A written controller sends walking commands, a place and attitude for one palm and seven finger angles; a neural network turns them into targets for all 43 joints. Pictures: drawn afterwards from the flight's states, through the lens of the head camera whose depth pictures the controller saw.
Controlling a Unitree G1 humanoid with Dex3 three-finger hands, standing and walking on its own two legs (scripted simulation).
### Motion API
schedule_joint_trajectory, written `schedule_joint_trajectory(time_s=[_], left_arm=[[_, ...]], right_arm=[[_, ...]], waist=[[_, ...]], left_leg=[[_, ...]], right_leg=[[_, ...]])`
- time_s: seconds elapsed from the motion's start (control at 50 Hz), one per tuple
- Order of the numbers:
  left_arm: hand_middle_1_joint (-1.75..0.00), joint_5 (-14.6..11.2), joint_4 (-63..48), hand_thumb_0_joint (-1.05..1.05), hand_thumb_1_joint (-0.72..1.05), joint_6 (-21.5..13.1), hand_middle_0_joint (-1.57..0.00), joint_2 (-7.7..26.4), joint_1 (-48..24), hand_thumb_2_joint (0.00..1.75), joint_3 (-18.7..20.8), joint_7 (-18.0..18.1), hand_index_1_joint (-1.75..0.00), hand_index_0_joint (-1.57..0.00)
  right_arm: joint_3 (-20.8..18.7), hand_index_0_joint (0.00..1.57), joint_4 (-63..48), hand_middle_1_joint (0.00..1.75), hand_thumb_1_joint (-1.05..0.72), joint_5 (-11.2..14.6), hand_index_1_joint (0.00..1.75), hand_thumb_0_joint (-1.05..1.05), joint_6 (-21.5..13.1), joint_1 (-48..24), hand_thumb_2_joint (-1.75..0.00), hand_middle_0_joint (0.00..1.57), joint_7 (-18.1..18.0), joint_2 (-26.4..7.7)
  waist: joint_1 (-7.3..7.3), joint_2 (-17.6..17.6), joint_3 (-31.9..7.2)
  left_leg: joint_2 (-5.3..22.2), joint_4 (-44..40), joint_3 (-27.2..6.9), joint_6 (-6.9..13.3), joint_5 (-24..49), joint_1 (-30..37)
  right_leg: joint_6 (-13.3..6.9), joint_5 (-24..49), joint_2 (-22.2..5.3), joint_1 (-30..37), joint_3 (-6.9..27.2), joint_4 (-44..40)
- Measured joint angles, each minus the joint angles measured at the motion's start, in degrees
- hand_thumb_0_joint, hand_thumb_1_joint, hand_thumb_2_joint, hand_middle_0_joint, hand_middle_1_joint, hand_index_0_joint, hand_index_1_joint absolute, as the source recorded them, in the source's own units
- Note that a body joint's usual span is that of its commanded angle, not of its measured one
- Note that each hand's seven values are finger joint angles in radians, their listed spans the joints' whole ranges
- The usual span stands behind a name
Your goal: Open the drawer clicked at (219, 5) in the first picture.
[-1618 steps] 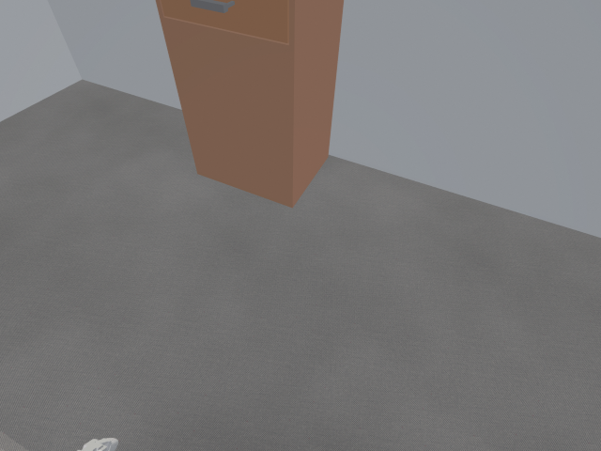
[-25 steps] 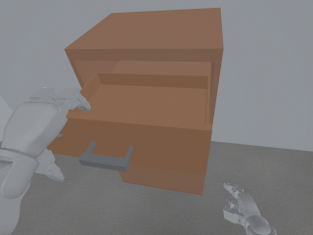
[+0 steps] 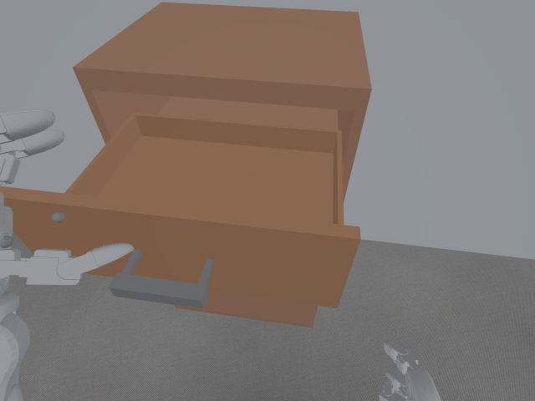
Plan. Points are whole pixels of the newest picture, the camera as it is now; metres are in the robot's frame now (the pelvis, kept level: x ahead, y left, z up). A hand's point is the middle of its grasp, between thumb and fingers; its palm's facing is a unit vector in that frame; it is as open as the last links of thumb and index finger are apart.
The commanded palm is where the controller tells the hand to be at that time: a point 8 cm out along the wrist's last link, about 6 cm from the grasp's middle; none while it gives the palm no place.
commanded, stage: draw the hand back to the body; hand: left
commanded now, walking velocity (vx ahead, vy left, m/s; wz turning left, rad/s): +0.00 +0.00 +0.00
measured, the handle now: (165, 276) +0.26 +0.18 +0.08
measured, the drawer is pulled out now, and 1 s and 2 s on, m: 0.30 0.30 0.30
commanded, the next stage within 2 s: step back with the hand held close in 0.64 s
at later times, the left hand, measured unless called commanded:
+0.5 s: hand (52, 218) +0.20 +0.22 +0.26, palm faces +0.49 -0.79 -0.38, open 8.2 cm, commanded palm +0.15 +0.27 +0.27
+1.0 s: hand (63, 226) +0.20 +0.22 +0.25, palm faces +0.44 -0.75 -0.49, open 7.4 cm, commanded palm +0.13 +0.26 +0.27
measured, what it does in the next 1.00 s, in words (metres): stands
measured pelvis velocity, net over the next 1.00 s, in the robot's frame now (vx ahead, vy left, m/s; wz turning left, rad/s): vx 0.00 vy -0.02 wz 0.00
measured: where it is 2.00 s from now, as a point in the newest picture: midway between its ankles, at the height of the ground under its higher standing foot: outside the picture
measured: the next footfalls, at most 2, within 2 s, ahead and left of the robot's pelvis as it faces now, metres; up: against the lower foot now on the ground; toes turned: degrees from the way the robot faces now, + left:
right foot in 1.88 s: -0.22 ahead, -0.13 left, +0.00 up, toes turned +5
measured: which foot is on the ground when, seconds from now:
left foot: down 0.00-1.00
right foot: down 0.00-1.00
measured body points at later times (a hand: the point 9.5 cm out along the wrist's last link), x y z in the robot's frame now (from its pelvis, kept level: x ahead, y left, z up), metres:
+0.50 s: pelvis +0.02 -0.01 +0.00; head +0.00 -0.04 +0.45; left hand +0.17 +0.26 +0.28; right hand +0.23 -0.22 -0.08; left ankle +0.01 +0.08 -0.74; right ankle -0.02 -0.10 -0.74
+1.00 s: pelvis +0.00 -0.02 +0.00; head +0.01 -0.02 +0.45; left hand +0.17 +0.26 +0.27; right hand +0.17 -0.26 -0.09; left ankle +0.01 +0.08 -0.74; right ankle -0.02 -0.10 -0.74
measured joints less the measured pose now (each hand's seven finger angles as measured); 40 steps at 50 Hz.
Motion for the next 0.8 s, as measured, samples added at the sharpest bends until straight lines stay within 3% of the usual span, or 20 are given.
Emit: schedule_joint_trajectory(time_s=[0.2,0.32,0.52,0.76,0.8], left_arm=[[-0.77,-0.7,-0.7,0.00,0.17,-0.3,-0.26,4.1,5.3,0.59,3.4,-0.5,-0.77,-0.26],[-0.63,-1.3,1.3,0.00,0.38,0.4,-0.25,3.6,5.8,0.68,5.1,-0.3,-0.63,-0.25],[-0.41,-1.4,1.6,0.01,0.72,1.7,-0.22,2.6,5.9,0.83,4.3,-0.1,-0.42,-0.22],[-0.32,-1.7,2.6,0.01,0.87,1.6,-0.21,3.0,5.8,0.89,4.7,-0.1,-0.32,-0.21],[-0.31,-1.2,2.7,0.01,0.88,0.6,-0.21,4.0,5.5,0.90,6.2,-0.4,-0.31,-0.21]], right_arm=[[-1.9,0.20,-0.4,0.30,-0.90,0.8,0.30,0.01,0.6,-1.2,-0.90,0.20,-0.2,-1.1],[-2.0,0.20,-1.0,0.30,-0.90,1.1,0.30,0.01,1.5,-2.5,-0.90,0.20,-0.3,-0.8],[-1.5,0.20,-1.3,0.30,-0.90,1.0,0.30,0.01,1.8,-3.0,-0.90,0.21,-0.6,-0.6],[-1.7,0.20,-1.1,0.30,-0.90,1.0,0.30,0.01,2.2,-2.5,-0.90,0.21,-0.7,-0.8],[-1.8,0.20,-1.7,0.30,-0.90,1.2,0.30,0.01,2.6,-2.1,-0.90,0.21,-0.5,-1.0]], waist=[[-0.22,1.3,-1.1],[0.26,1.9,-1.9],[1.13,1.9,-2.4],[0.62,2.1,-2.2],[0.17,2.2,-2.5]], left_leg=[[0.2,-0.3,0.2,-0.1,-0.8,-0.1],[0.4,-0.2,-0.2,-0.4,-1.1,-0.4],[0.6,0.0,-1.0,-1.0,-1.4,0.0],[1.2,-0.2,-1.2,-1.6,-1.2,0.1],[1.5,0.5,-1.5,-1.7,-1.3,-1.1]], right_leg=[[-0.1,-0.5,0.2,0.0,0.3,-0.6],[-0.4,-0.8,0.4,-0.1,-0.1,-0.7],[-1.0,-1.2,0.7,0.5,-0.9,-0.8],[-1.7,-0.9,1.3,0.6,-1.1,-0.9],[-1.8,-0.6,1.6,-0.1,-1.4,-1.2]])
